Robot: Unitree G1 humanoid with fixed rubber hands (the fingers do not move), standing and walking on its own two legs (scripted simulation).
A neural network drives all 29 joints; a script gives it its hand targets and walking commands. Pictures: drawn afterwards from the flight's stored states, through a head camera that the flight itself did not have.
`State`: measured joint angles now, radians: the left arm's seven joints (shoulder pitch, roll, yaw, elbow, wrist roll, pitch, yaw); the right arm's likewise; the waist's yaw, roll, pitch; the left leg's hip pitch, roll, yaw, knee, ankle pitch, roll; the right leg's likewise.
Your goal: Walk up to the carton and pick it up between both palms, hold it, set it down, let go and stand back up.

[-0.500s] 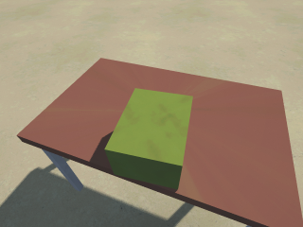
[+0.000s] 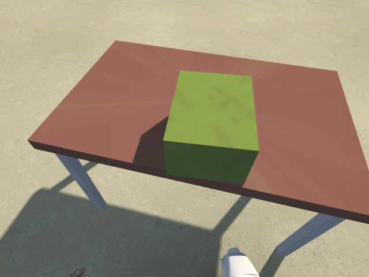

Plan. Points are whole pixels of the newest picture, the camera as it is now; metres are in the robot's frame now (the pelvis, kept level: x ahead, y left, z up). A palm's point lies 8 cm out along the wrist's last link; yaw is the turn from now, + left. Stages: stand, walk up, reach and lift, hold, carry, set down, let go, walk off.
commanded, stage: walk up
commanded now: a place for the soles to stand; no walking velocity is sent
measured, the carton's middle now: (210, 123) +0.54 -0.04 -0.03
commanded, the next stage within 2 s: none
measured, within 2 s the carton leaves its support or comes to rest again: neither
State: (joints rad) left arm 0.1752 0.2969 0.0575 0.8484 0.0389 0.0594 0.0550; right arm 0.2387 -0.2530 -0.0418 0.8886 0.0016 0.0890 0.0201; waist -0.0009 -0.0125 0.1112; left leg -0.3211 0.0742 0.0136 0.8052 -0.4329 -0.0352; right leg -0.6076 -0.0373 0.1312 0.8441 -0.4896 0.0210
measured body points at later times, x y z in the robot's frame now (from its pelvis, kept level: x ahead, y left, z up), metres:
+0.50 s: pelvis +0.03 +0.02 +0.02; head +0.04 +0.01 +0.47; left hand +0.14 +0.23 -0.11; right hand -0.04 -0.22 -0.13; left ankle +0.01 +0.14 -0.68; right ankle +0.02 -0.09 -0.71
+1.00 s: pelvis +0.08 +0.04 +0.03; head +0.10 +0.04 +0.48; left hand +0.15 +0.27 -0.13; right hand +0.11 -0.20 -0.11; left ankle +0.16 +0.13 -0.71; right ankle +0.03 -0.09 -0.71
